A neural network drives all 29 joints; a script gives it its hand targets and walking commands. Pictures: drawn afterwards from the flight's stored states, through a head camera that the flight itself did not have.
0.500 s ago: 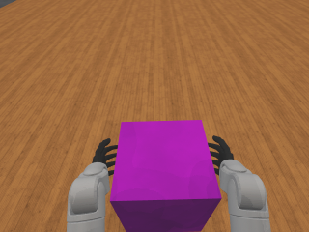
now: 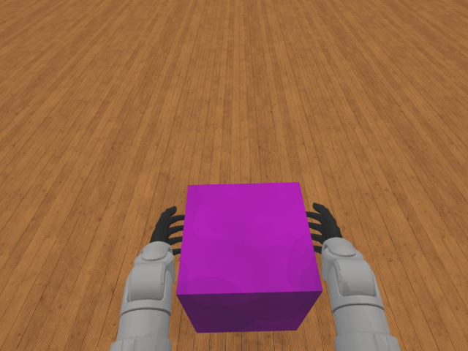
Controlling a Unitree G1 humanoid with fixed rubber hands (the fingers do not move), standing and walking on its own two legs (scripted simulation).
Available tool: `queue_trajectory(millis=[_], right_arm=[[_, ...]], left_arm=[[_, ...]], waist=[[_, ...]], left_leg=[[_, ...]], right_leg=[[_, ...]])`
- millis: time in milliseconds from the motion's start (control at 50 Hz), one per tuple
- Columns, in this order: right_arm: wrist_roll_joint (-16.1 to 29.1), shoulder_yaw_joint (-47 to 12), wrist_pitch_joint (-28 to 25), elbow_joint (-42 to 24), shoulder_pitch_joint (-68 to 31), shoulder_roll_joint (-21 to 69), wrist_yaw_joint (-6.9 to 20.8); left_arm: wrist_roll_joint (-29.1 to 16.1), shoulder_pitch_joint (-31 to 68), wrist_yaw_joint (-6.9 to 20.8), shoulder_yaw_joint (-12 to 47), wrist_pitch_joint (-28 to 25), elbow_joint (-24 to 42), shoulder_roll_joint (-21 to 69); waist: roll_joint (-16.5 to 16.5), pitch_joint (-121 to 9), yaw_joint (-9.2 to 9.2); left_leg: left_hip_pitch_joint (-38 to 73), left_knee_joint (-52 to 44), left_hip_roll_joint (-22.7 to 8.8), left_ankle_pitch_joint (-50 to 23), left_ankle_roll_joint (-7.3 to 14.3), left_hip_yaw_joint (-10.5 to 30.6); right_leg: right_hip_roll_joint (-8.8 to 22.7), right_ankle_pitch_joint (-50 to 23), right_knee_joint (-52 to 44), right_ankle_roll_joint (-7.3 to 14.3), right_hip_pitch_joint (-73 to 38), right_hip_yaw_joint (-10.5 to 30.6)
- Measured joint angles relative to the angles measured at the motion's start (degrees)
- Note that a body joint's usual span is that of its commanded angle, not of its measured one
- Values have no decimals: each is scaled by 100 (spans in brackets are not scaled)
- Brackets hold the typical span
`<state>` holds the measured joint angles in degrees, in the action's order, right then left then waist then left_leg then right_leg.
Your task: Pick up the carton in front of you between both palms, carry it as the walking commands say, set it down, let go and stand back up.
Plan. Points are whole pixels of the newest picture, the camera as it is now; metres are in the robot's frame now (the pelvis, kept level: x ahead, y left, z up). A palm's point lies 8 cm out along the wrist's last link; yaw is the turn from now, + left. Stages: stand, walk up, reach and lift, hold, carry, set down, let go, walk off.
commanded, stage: carry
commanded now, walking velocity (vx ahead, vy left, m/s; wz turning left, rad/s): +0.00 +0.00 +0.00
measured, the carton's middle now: (245, 261) +0.30 +0.00 -0.05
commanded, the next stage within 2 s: hold in 0.84 s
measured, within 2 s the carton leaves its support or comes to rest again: neither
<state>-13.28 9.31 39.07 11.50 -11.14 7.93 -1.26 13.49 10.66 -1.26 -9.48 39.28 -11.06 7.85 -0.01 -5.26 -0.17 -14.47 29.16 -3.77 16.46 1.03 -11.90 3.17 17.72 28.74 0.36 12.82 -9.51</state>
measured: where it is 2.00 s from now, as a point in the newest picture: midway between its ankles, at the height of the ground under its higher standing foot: outside the picture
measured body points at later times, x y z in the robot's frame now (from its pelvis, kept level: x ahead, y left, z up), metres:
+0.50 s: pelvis -0.02 +0.00 +0.00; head -0.03 +0.00 +0.45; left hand +0.28 +0.15 +0.03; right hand +0.28 -0.15 +0.03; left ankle -0.01 +0.10 -0.74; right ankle -0.03 -0.11 -0.74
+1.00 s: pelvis -0.03 +0.00 +0.01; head -0.05 +0.00 +0.46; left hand +0.25 +0.16 +0.03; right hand +0.26 -0.15 +0.03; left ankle -0.01 +0.11 -0.74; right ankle -0.03 -0.12 -0.74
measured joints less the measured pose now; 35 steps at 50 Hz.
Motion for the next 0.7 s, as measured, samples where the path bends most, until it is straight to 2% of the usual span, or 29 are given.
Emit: queue_trajectory(millis=[160,700], right_arm=[[56,-43,171,-335,15,0,-2],[3,-39,314,-308,17,0,14]], left_arm=[[-72,-10,-22,54,186,342,0],[-21,0,-13,62,329,301,2]], waist=[[-3,-17,13],[-10,-42,15]], left_leg=[[-72,-19,5,-70,13,7],[-170,-46,1,-211,34,7]], right_leg=[[8,-62,-8,2,73,-10],[15,-189,-2,19,189,-3]])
